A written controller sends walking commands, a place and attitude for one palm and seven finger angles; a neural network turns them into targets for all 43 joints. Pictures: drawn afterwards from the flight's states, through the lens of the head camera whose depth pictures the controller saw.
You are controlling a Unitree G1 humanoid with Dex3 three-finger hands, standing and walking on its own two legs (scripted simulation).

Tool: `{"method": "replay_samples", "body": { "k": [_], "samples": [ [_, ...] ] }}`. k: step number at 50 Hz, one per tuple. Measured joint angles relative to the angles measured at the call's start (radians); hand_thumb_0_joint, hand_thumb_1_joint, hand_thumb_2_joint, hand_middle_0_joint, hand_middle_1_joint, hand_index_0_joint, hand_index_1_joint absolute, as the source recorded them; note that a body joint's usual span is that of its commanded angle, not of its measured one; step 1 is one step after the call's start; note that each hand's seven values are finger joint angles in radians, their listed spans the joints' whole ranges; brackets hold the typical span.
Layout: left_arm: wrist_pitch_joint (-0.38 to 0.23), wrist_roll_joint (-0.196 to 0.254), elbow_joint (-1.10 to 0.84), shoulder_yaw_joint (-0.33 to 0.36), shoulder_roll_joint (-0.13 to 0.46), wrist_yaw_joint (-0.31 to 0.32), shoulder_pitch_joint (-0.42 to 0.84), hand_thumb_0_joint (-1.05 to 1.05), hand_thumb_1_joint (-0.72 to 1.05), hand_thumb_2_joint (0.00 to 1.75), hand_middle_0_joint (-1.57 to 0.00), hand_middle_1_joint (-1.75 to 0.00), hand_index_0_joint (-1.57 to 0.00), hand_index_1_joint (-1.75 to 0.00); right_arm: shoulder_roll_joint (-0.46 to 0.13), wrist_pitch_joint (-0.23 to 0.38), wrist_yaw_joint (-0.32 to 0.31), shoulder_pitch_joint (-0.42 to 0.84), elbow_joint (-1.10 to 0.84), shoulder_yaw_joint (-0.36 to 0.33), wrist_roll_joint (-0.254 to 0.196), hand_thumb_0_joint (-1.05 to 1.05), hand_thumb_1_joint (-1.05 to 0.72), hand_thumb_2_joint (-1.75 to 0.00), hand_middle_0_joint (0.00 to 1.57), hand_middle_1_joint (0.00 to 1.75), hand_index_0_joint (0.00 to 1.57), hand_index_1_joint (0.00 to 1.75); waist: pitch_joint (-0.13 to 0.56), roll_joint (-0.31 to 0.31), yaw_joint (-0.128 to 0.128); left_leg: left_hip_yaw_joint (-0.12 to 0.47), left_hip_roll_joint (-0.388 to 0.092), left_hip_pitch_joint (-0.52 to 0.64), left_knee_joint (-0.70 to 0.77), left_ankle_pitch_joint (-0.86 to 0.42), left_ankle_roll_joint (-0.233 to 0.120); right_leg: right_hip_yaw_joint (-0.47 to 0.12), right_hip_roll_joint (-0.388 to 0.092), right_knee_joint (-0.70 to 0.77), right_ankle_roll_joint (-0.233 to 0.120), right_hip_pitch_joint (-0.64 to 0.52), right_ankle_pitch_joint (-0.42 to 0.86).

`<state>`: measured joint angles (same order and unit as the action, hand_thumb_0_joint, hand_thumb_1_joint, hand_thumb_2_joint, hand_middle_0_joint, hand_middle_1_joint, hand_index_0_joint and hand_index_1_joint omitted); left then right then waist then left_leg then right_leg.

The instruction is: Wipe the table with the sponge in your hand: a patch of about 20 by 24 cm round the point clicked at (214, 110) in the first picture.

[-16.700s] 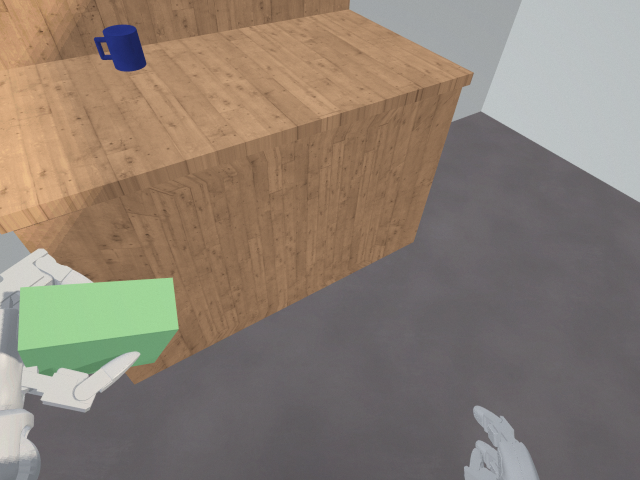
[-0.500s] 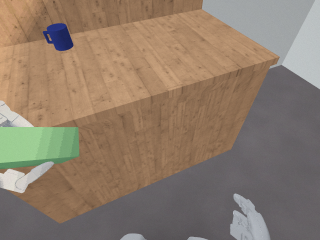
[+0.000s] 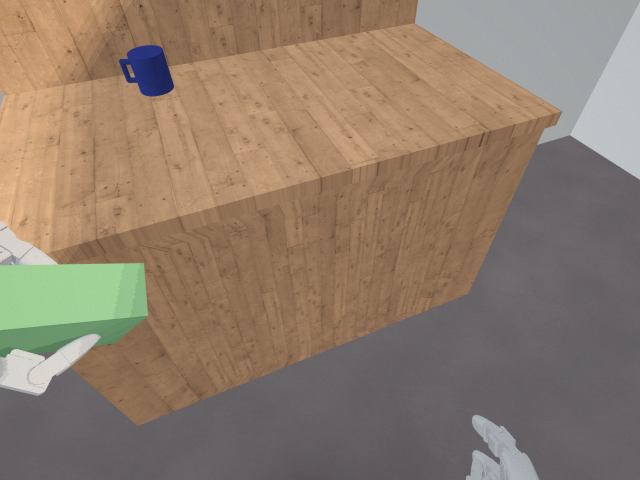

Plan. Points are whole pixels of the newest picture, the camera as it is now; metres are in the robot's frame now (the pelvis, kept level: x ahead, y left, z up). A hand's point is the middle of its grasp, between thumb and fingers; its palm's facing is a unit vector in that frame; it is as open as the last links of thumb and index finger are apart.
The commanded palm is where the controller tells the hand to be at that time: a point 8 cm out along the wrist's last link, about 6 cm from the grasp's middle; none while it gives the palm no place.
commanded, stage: come to a stop and stand still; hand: left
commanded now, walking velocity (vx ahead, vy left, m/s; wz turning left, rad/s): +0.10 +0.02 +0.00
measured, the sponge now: (84, 311) +0.24 +0.23 +0.17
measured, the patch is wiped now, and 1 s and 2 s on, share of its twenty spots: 0.00 0.00 0.00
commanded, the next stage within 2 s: look again from close up in 0.98 s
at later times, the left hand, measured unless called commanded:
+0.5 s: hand (26, 321) +0.22 +0.26 +0.19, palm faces +0.42 -0.79 -0.45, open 9.2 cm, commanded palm +0.17 +0.29 +0.20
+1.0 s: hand (44, 302) +0.25 +0.27 +0.17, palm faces +0.39 -0.84 -0.39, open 9.2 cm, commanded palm +0.20 +0.30 +0.20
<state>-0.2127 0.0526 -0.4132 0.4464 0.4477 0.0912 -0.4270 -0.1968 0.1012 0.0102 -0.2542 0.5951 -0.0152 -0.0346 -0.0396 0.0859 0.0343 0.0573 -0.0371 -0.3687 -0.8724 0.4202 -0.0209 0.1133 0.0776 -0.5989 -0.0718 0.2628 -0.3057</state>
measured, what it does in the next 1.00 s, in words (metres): steps on the spot: left foot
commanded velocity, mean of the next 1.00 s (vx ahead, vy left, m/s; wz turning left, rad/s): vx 0.01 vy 0.01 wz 0.00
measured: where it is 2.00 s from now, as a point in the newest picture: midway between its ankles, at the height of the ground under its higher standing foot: outside the picture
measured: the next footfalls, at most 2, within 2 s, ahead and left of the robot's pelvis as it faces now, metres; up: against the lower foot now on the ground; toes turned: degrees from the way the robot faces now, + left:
left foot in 0.20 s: +0.07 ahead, +0.14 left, +0.00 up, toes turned +0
left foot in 1.98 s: +0.17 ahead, +0.14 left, +0.00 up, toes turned +4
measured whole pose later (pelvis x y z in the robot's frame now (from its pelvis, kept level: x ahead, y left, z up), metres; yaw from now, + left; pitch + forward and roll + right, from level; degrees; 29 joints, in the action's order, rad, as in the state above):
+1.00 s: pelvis +0.03 +0.02 +0.02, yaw -1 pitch -1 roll -1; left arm -0.16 0.05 -0.42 0.34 0.36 0.15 -0.48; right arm -0.21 0.09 -0.04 -0.19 0.58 0.01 -0.02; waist -0.02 0.01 -0.01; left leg -0.01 -0.01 -0.19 -0.46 0.26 -0.01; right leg 0.03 0.02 -0.42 -0.01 0.18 -0.22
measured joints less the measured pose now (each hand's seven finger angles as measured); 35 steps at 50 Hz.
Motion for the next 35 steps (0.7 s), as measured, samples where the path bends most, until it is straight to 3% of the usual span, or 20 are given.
{"method": "replay_samples", "body": {
  "k": [2, 4, 8, 10, 13, 16, 19, 21, 24, 27, 30, 35],
  "samples": [
    [0.015, 0.006, 0.020, -0.033, -0.040, 0.001, 0.000, -0.01, -0.43, 1.05, -0.81, -1.40, -0.82, -1.40, -0.006, -0.014, 0.003, -0.006, 0.025, -0.004, -0.003, 0.01, -0.90, -0.90, 0.20, 0.30, 0.20, 0.30, -0.003, -0.030, -0.025, -0.008, 0.032, -0.052, -0.153, -0.008, 0.005, -0.006, -0.013, 0.008, -0.005, -0.005, 0.011],
    [0.025, 0.005, 0.015, -0.064, -0.092, 0.008, -0.028, -0.01, -0.43, 1.05, -0.81, -1.40, -0.82, -1.40, -0.014, -0.019, 0.001, -0.011, 0.036, 0.001, 0.001, 0.01, -0.90, -0.90, 0.20, 0.30, 0.20, 0.30, 0.000, -0.066, -0.048, -0.033, 0.036, -0.081, -0.195, -0.028, 0.007, -0.025, -0.023, 0.032, -0.007, -0.005, 0.030],
    [0.038, -0.015, -0.062, -0.130, -0.130, 0.026, -0.047, -0.01, -0.43, 1.05, -0.81, -1.40, -0.82, -1.40, -0.022, 0.002, -0.023, -0.013, 0.032, 0.006, 0.018, 0.02, -0.90, -0.90, 0.20, 0.30, 0.20, 0.30, -0.023, -0.131, -0.063, -0.064, 0.005, -0.016, 0.077, -0.078, -0.006, -0.031, -0.046, 0.060, 0.003, -0.002, 0.054],
    [0.033, -0.020, -0.114, -0.149, -0.117, 0.035, -0.032, -0.01, -0.43, 1.05, -0.82, -1.40, -0.82, -1.40, -0.033, 0.022, -0.036, -0.013, 0.020, 0.001, 0.026, 0.02, -0.90, -0.90, 0.20, 0.30, 0.20, 0.30, -0.037, -0.136, -0.064, -0.062, -0.008, 0.066, 0.264, -0.112, -0.012, -0.019, -0.048, 0.039, 0.012, 0.006, 0.043],
    [0.018, -0.019, -0.153, -0.116, -0.065, 0.050, 0.008, -0.01, -0.43, 1.05, -0.82, -1.40, -0.82, -1.40, -0.016, 0.043, -0.049, 0.021, 0.015, -0.010, 0.029, 0.02, -0.90, -0.90, 0.20, 0.30, 0.20, 0.30, -0.074, -0.172, -0.074, -0.091, 0.016, 0.104, 0.310, -0.178, 0.019, -0.063, -0.066, -0.068, 0.033, 0.033, -0.053],
    [0.003, -0.018, -0.134, -0.056, -0.017, 0.053, 0.034, -0.01, -0.43, 1.05, -0.82, -1.40, -0.82, -1.40, 0.007, 0.063, -0.044, 0.039, -0.001, -0.006, 0.028, 0.01, -0.90, -0.90, 0.20, 0.30, 0.20, 0.30, -0.066, -0.147, -0.051, -0.086, 0.020, 0.122, 0.341, -0.188, 0.025, -0.082, -0.059, -0.147, 0.049, 0.058, -0.115],
    [-0.007, -0.016, -0.103, -0.013, 0.009, 0.052, 0.028, -0.01, -0.43, 1.05, -0.82, -1.40, -0.82, -1.40, 0.021, 0.070, -0.027, 0.035, -0.025, 0.011, 0.016, 0.01, -0.90, -0.90, 0.20, 0.30, 0.20, 0.30, -0.038, -0.103, -0.036, -0.077, 0.019, 0.118, 0.342, -0.187, 0.028, -0.069, -0.070, 0.021, 0.064, 0.006, -0.030],
    [-0.014, -0.015, -0.069, -0.008, 0.001, 0.047, 0.006, -0.01, -0.43, 1.05, -0.81, -1.40, -0.82, -1.40, 0.024, 0.062, -0.018, 0.035, -0.024, 0.022, 0.013, 0.01, -0.90, -0.90, 0.20, 0.30, 0.20, 0.30, -0.025, -0.065, -0.030, -0.069, 0.005, 0.107, 0.309, -0.164, 0.030, -0.057, -0.058, 0.077, 0.050, -0.016, 0.089],
    [0.012, -0.009, -0.024, -0.047, -0.048, 0.037, -0.035, -0.01, -0.43, 1.05, -0.81, -1.40, -0.82, -1.40, 0.017, 0.039, -0.012, 0.025, -0.005, 0.028, 0.009, 0.01, -0.90, -0.90, 0.20, 0.30, 0.20, 0.30, 0.009, -0.029, -0.037, -0.048, 0.005, 0.088, 0.269, -0.107, 0.018, -0.054, -0.044, 0.092, 0.032, -0.017, 0.077],
    [0.046, -0.008, -0.003, -0.098, -0.104, 0.036, -0.050, -0.01, -0.43, 1.05, -0.81, -1.40, -0.82, -1.40, 0.003, 0.020, -0.018, 0.016, 0.018, 0.033, 0.012, 0.01, -0.90, -0.90, 0.20, 0.30, 0.20, 0.30, 0.015, -0.032, -0.052, -0.042, 0.009, 0.103, 0.307, -0.140, 0.013, -0.060, -0.043, 0.097, 0.034, -0.016, 0.067],
    [0.066, -0.011, 0.004, -0.134, -0.130, 0.042, -0.030, -0.01, -0.43, 1.05, -0.81, -1.40, -0.82, -1.40, 0.000, 0.010, -0.033, 0.018, 0.043, 0.035, 0.020, 0.01, -0.90, -0.90, 0.20, 0.30, 0.20, 0.30, -0.009, -0.076, -0.066, -0.053, 0.028, 0.140, 0.354, -0.159, 0.026, -0.071, -0.063, 0.093, 0.045, -0.029, 0.059],
    [0.064, -0.018, -0.052, -0.129, -0.102, 0.059, 0.003, -0.01, -0.43, 1.05, -0.82, -1.40, -0.82, -1.40, -0.001, 0.019, -0.048, 0.028, 0.027, 0.031, 0.020, 0.02, -0.90, -0.90, 0.20, 0.30, 0.20, 0.30, -0.032, -0.106, -0.064, -0.055, 0.030, 0.168, 0.389, -0.166, 0.022, -0.074, -0.065, 0.128, 0.051, -0.057, 0.069]
  ]
}}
